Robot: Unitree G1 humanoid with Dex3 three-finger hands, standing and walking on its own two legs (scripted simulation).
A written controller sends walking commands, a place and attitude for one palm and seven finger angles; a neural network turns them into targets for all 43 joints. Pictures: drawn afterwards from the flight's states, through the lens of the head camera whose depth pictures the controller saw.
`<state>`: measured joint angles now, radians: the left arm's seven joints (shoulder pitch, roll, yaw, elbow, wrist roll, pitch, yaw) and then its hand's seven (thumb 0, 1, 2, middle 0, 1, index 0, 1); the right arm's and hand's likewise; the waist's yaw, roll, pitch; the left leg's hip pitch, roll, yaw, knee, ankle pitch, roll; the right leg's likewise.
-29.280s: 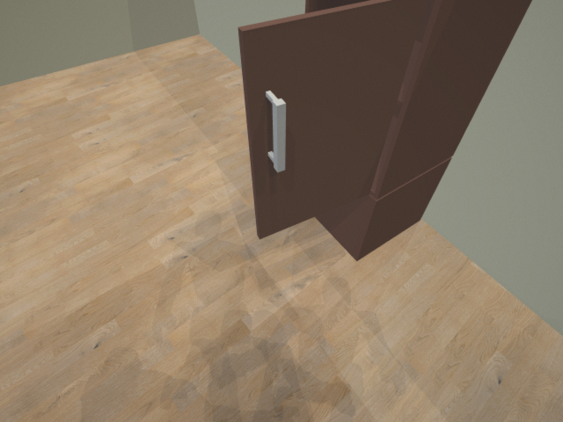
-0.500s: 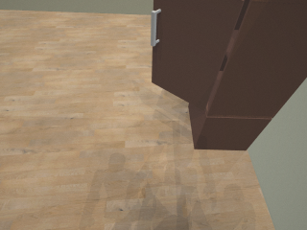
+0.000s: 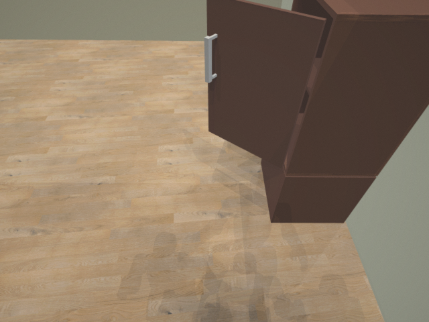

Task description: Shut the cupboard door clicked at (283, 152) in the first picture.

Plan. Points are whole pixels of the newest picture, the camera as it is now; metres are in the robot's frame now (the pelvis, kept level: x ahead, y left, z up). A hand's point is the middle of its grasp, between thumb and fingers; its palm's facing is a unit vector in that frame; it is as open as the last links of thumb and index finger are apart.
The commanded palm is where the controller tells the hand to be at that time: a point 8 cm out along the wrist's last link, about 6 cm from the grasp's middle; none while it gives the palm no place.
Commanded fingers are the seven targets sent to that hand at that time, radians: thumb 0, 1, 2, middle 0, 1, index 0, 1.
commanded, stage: let the arm hang, fingers relaxed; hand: left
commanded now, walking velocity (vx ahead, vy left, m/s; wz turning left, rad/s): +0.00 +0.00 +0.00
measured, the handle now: (211, 58) +0.98 +0.06 +0.04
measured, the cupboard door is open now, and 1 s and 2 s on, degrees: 52 52 52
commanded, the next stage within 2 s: look to check the result in 0.04 s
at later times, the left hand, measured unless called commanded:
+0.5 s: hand out of the picture +0.08 +0.24 -0.16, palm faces +0.00 -0.94 -0.34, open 7.4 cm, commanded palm none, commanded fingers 0.00 0.90 0.90 -0.20 -0.30 -0.20 -0.30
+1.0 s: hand out of the picture +0.09 +0.22 -0.17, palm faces +0.08 -0.95 -0.30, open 7.4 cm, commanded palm none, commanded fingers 0.00 0.90 0.90 -0.20 -0.30 -0.20 -0.30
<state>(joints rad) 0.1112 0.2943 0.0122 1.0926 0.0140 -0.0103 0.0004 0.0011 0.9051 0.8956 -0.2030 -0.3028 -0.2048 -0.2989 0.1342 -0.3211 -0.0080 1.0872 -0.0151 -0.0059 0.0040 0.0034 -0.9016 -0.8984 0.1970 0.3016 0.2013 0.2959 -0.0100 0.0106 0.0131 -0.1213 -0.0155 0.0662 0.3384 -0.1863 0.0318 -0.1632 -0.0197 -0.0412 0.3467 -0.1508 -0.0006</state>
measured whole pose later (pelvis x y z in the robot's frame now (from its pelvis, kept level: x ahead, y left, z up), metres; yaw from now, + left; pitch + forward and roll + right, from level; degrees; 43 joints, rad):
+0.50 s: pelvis +0.03 -0.01 +0.00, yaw +1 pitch -1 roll +0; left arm 0.14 0.32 0.01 1.14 0.01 -0.01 0.01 0.00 0.90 0.90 -0.20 -0.30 -0.21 -0.30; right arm 0.13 -0.33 0.00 1.11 -0.01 0.00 0.00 0.00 -0.90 -0.90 0.20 0.30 0.20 0.30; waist 0.00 0.02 0.04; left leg -0.08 0.00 0.05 0.30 -0.20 0.01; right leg -0.11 0.00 -0.06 0.30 -0.17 -0.02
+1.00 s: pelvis +0.03 -0.01 -0.01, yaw +5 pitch -1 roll +0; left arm 0.12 0.26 0.03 1.06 0.01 0.01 0.03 0.00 0.91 0.90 -0.20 -0.30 -0.20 -0.30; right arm 0.17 -0.28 -0.01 1.07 -0.01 0.04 0.00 0.00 -0.90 -0.90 0.19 0.30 0.20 0.30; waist -0.02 0.01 0.05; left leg -0.17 -0.01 -0.01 0.47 -0.26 0.00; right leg -0.16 -0.03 -0.12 0.44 -0.25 -0.02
